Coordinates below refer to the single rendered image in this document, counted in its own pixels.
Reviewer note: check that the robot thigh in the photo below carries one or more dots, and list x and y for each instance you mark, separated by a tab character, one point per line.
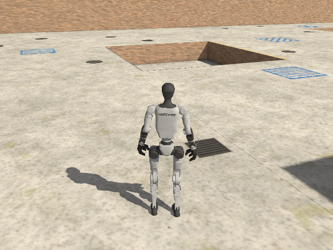
154	159
177	163

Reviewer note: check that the right robot upper arm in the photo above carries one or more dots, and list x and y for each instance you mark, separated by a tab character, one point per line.
186	120

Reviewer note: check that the left robot forearm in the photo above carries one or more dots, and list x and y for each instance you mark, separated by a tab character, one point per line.
143	137

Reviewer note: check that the left robot hand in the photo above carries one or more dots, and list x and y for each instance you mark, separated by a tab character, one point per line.
140	148

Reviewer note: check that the left robot upper arm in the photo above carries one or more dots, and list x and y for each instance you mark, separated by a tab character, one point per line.
148	118

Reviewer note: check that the left robot thigh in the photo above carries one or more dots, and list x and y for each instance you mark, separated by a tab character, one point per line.
154	159

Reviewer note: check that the right robot hand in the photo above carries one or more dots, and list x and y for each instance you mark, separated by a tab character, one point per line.
193	152

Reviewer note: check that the right robot thigh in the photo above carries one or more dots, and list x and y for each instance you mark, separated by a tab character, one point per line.
177	163

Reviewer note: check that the right robot forearm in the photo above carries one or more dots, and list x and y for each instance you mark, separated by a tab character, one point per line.
191	140

